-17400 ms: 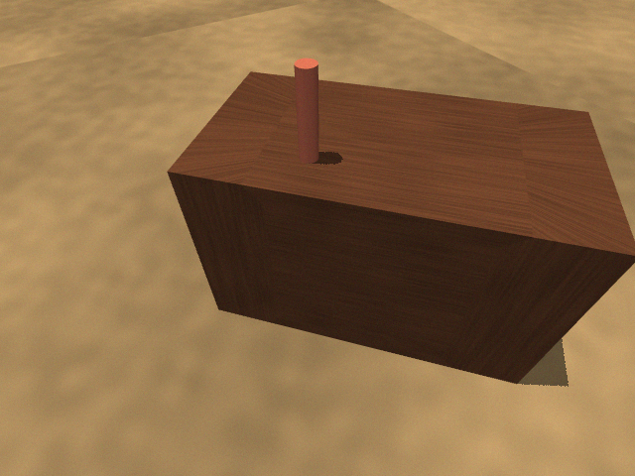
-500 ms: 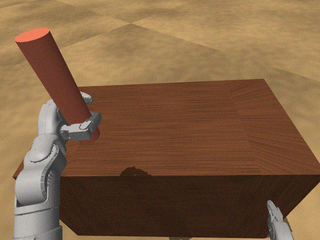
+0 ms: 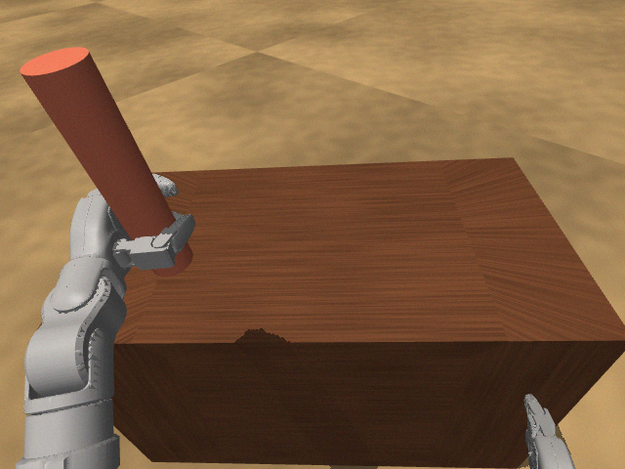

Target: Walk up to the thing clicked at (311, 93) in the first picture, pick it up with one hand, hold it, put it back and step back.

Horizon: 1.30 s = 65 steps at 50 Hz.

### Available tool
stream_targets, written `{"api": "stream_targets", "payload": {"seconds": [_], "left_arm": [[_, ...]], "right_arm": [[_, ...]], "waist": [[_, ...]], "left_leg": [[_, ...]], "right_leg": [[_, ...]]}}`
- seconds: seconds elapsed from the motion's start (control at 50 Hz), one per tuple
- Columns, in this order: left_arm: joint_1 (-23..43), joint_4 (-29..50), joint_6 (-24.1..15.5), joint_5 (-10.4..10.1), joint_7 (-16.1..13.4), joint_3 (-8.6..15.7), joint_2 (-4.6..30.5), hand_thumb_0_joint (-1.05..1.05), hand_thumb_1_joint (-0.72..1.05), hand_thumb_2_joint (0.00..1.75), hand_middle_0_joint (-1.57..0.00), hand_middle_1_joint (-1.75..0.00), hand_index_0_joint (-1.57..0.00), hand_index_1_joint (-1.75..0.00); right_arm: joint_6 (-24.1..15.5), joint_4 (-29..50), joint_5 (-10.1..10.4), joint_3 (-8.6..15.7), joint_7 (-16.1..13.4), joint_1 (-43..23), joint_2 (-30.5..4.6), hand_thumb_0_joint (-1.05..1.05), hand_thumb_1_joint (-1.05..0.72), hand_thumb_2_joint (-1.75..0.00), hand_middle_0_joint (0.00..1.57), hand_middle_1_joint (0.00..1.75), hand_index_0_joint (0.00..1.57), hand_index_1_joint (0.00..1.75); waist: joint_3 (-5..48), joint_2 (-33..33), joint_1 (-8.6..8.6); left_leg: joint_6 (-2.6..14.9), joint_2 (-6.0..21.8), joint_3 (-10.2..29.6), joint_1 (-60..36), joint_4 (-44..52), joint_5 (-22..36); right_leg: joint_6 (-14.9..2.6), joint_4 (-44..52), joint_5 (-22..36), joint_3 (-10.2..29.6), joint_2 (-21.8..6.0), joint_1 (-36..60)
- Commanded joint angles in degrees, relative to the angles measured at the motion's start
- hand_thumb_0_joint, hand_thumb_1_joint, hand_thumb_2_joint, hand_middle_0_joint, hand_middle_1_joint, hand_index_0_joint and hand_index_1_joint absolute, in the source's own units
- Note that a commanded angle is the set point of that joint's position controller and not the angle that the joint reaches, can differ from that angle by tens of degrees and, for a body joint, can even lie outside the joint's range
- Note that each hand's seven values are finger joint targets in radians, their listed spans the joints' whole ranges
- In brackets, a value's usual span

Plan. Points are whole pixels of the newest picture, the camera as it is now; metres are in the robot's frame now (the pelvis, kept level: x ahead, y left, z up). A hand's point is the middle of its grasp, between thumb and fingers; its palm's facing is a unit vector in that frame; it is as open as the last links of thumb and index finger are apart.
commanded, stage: hold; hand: left
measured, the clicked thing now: (127, 183) +0.33 +0.19 +0.27
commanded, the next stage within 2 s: crouch in 1.24 s
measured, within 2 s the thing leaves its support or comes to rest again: neither
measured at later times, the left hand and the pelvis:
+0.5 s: hand (157, 215) +0.34 +0.18 +0.22, palm faces +0.13 -0.99 +0.00, open 7.1 cm; pelvis +0.00 +0.00 +0.00, yaw +0 degrees
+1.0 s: hand (155, 216) +0.34 +0.18 +0.22, palm faces +0.14 -0.99 -0.01, open 7.1 cm; pelvis +0.00 +0.00 +0.00, yaw +0 degrees
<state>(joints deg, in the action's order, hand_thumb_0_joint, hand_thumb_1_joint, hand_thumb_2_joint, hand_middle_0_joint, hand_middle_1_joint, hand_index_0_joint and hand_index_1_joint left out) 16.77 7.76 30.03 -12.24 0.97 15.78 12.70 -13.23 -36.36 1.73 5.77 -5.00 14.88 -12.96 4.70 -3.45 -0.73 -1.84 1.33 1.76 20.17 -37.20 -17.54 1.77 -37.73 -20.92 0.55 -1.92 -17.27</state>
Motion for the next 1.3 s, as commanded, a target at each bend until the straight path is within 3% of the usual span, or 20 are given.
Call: {"api": "stream_targets", "payload": {"seconds": [0.0, 0.12, 0.38, 0.52, 0.54, 0.56, 0.68, 0.7, 0.8, 0.88, 0.9, 0.92, 0.94, 0.98, 1.04, 1.06, 1.1, 1.12, 1.16, 1.28], "left_arm": [[23.97, 14.52, -4.88, -1.13, 0.5, 3.17, 10.55, 0.0, 0.41, 1.3, -1.37, -1.46, -1.39, -1.46], [24.43, 14.23, -4.91, -1.09, -0.02, 5.32, 12.45, 0.0, 0.43, 1.3, -1.36, -1.46, -1.38, -1.45], [26.75, 12.47, -3.9, -1.13, 0.07, 2.64, 10.76, 0.0, 0.41, 1.31, -1.37, -1.47, -1.39, -1.47], [28.0, 10.55, -2.72, -1.56, 0.48, 3.64, 11.13, 0.0, 0.4, 1.32, -1.37, -1.47, -1.39, -1.47], [29.15, 12.08, -2.83, -1.25, 0.32, 3.25, 11.3, 0.0, 0.41, 1.31, -1.35, -1.47, -1.38, -1.46], [27.91, 11.34, -2.86, -1.45, 0.16, 4.31, 11.8, 0.0, 0.42, 1.31, -1.36, -1.46, -1.38, -1.46], [28.63, 14.98, -4.22, -0.8, -0.6, 3.43, 11.13, 0.0, 0.4, 1.3, -1.32, -1.44, -1.34, -1.44], [28.72, 15.99, -4.54, -1.01, -0.91, 5.65, 13.35, 0.0, 0.39, 1.3, -1.33, -1.44, -1.35, -1.44], [26.39, 17.58, -4.56, -0.58, -0.93, 3.15, 10.68, 0.0, 0.43, 1.32, -1.34, -1.45, -1.36, -1.45], [26.58, 13.83, -3.18, -1.12, -0.15, 2.86, 10.52, 0.0, 0.42, 1.34, -1.35, -1.47, -1.37, -1.47], [27.24, 13.39, -3.03, -0.99, 0.05, 1.79, 9.4, 0.0, 0.41, 1.32, -1.35, -1.46, -1.37, -1.46], [25.49, 10.96, -2.38, -1.01, -0.02, 3.98, 11.7, 0.0, 0.44, 1.33, -1.36, -1.47, -1.38, -1.47], [26.07, 12.28, -2.18, -0.94, 0.31, 2.26, 10.12, 0.0, 0.42, 1.32, -1.34, -1.46, -1.36, -1.45], [26.44, 12.92, -1.79, -1.33, 0.42, 4.18, 12.02, 0.0, 0.43, 1.31, -1.34, -1.45, -1.36, -1.45], [28.08, 14.16, -1.75, -1.51, 0.5, 2.03, 9.33, 0.0, 0.44, 1.31, -1.34, -1.46, -1.37, -1.45], [27.44, 12.74, -1.63, -1.56, 0.14, 4.34, 11.67, 0.0, 0.43, 1.3, -1.33, -1.45, -1.36, -1.44], [29.34, 14.96, -2.16, -1.41, 0.08, 2.42, 10.13, 0.0, 0.43, 1.29, -1.31, -1.43, -1.34, -1.43], [28.37, 13.16, -2.25, -1.49, -0.39, 5.75, 12.97, 0.0, 0.4, 1.29, -1.32, -1.44, -1.34, -1.43], [29.56, 14.86, -2.82, -1.43, -0.74, 5.09, 12.4, 0.0, 0.39, 1.29, -1.31, -1.43, -1.33, -1.43], [27.56, 12.05, -2.75, -0.78, -1.13, 4.75, 11.86, 0.0, 0.44, 1.32, -1.34, -1.46, -1.36, -1.45]], "right_arm": [[-3.34, 9.04, 0.05, 2.54, -0.47, -7.14, -6.69, 0.0, 0.54, -0.05, 0.05, 0.05, 0.05, 0.05], [-3.56, 9.37, -0.02, 3.05, -0.76, -6.72, -7.58, 0.0, 0.54, -0.05, 0.05, 0.05, 0.05, 0.05], [-4.22, 8.51, 0.06, 2.05, -1.09, -7.58, -6.61, 0.0, 0.54, -0.05, 0.05, 0.05, 0.05, 0.05], [-4.43, 9.69, 0.17, 2.58, -0.68, -6.03, -7.23, 0.0, 0.55, -0.05, 0.05, 0.05, 0.05, 0.05], [-4.25, 8.71, 0.34, 0.44, -0.34, -6.91, -4.93, 0.0, 0.54, -0.05, 0.05, 0.05, 0.05, 0.05], [-4.24, 9.7, 0.34, 2.85, -0.56, -6.03, -7.24, 0.0, 0.54, -0.05, 0.05, 0.05, 0.05, 0.05], [-4.46, 11.26, 0.15, 1.8, -0.27, -7.07, -6.09, 0.0, 0.54, -0.05, 0.05, 0.05, 0.05, 0.05], [-4.24, 8.94, 0.11, 2.61, -0.42, -6.28, -6.71, 0.0, 0.54, -0.05, 0.05, 0.05, 0.05, 0.05], [-4.4, 8.91, -0.22, 0.87, -0.58, -7.49, -4.87, 0.0, 0.54, -0.06, 0.05, 0.05, 0.05, 0.05], [-4.6, 8.84, -0.29, 2.69, -1.11, -7.3, -7.41, 0.0, 0.54, -0.06, 0.05, 0.05, 0.05, 0.05], [-4.49, 8.16, -0.12, 0.4, -0.81, -7.87, -4.46, 0.0, 0.54, -0.05, 0.05, 0.05, 0.05, 0.05], [-4.46, 7.43, -0.16, 3.34, -1.22, -6.64, -7.91, 0.0, 0.54, -0.05, 0.05, 0.05, 0.05, 0.05], [-4.51, 7.95, -0.01, 0.39, -0.9, -7.24, -4.91, 0.0, 0.55, -0.05, 0.05, 0.05, 0.05, 0.05], [-4.25, 6.77, -0.04, 3.26, -0.98, -5.8, -7.9, 0.0, 0.54, -0.05, 0.05, 0.05, 0.05, 0.05], [-4.68, 9.24, 0.35, 1.24, -0.47, -6.53, -5.31, 0.0, 0.55, -0.05, 0.05, 0.05, 0.05, 0.05], [-4.75, 10.08, 0.16, 4.64, -1.0, -6.18, -9.47, 0.0, 0.54, -0.05, 0.05, 0.05, 0.05, 0.05], [-4.79, 10.37, 0.45, 0.28, -0.45, -7.08, -4.64, 0.0, 0.55, -0.05, 0.05, 0.05, 0.05, 0.05], [-4.79, 9.29, 0.34, 2.92, -0.84, -5.89, -7.04, 0.0, 0.54, -0.05, 0.05, 0.05, 0.05, 0.05], [-4.91, 11.28, 0.41, 1.27, -0.89, -7.2, -5.32, 0.0, 0.54, -0.05, 0.05, 0.05, 0.05, 0.05], [-4.33, 10.1, 0.2, 1.75, -0.76, -6.98, -5.63, 0.0, 0.54, -0.05, 0.05, 0.05, 0.05, 0.05]], "waist": [[11.44, 2.09, -0.49], [12.87, 3.61, -0.21], [11.61, 2.49, 0.27], [12.44, 4.82, 0.72], [11.69, 2.51, -0.71], [12.54, 3.95, 0.14], [13.37, 2.27, -0.27], [13.36, 0.99, -0.97], [12.87, 0.56, -1.02], [11.81, 2.38, 0.94], [10.55, 1.83, -0.05], [10.19, 2.51, 0.71], [9.73, 2.21, 0.01], [10.51, 2.6, 0.4], [11.29, 2.86, 0.14], [11.85, 5.57, 1.01], [11.99, 3.24, 0.0], [12.04, 5.4, 0.03], [13.54, 4.38, -0.29], [12.25, 1.5, -0.35]], "left_leg": [[2.08, -1.63, -2.28, -9.13, 4.32, 9.89], [2.26, -1.63, -2.23, -9.73, 3.98, 10.53], [2.15, -1.57, -2.15, -9.82, 4.43, 10.47], [2.5, -1.65, -2.41, -10.19, 4.41, 10.63], [2.23, -1.8, -2.42, -9.46, 4.54, 10.77], [2.31, -1.51, -2.29, -10.23, 4.51, 11.08], [1.93, -1.52, -2.33, -10.05, 4.43, 10.87], [1.88, -1.52, -2.25, -10.01, 4.36, 10.56], [1.68, -1.45, -2.25, -9.51, 4.3, 11.37], [1.96, -1.14, -2.03, -10.2, 4.94, 9.84], [1.95, -1.44, -2.17, -9.13, 4.93, 10.41], [2.13, -1.49, -2.4, -9.28, 4.95, 9.29], [2.11, -1.66, -2.44, -9.07, 4.93, 9.59], [2.13, -1.5, -2.28, -9.35, 5.18, 9.34], [2.02, -1.51, -2.3, -10.05, 5.15, 10.1], [2.3, -1.41, -2.24, -10.78, 5.01, 10.06], [2.27, -2.08, -2.74, -10.28, 4.32, 11.31], [2.43, -1.85, -2.45, -10.18, 4.18, 11.44], [2.43, -2.2, -2.77, -10.54, 3.68, 12.39], [2.0, -1.98, -2.7, -9.83, 4.08, 12.13]], "right_leg": [[-0.78, 6.68, 11.74, -3.49, 1.71, -1.84], [-0.55, 6.66, 12.5, -3.37, 1.68, -0.88], [-0.77, 6.77, 12.6, -3.68, 1.82, -1.36], [-0.55, 7.13, 13.08, -3.54, 1.7, -1.12], [-0.83, 6.94, 12.77, -3.72, 1.75, -1.45], [-0.69, 6.72, 13.0, -3.75, 1.87, -1.09], [-0.88, 6.65, 12.53, -3.64, 2.04, -0.81], [-0.97, 6.69, 12.07, -3.61, 1.9, -0.6], [-1.07, 6.39, 12.61, -3.67, 2.13, -0.58], [-0.89, 6.83, 11.9, -3.68, 2.29, -1.39], [-0.89, 7.21, 12.43, -3.69, 2.15, -1.48], [-0.74, 7.42, 11.56, -3.37, 2.01, -2.02], [-0.77, 7.36, 11.69, -3.51, 2.01, -2.08], [-0.82, 7.28, 11.62, -3.63, 2.04, -1.92], [-0.89, 7.23, 11.96, -3.99, 2.31, -1.93], [-0.55, 7.31, 12.15, -3.76, 2.23, -1.54], [-0.53, 7.37, 13.5, -3.44, 1.86, -1.35], [-0.42, 7.14, 13.41, -3.48, 1.89, -1.0], [-0.31, 7.12, 14.59, -3.16, 1.54, -0.31], [-0.65, 6.76, 14.37, -3.25, 1.62, -0.6]]}}
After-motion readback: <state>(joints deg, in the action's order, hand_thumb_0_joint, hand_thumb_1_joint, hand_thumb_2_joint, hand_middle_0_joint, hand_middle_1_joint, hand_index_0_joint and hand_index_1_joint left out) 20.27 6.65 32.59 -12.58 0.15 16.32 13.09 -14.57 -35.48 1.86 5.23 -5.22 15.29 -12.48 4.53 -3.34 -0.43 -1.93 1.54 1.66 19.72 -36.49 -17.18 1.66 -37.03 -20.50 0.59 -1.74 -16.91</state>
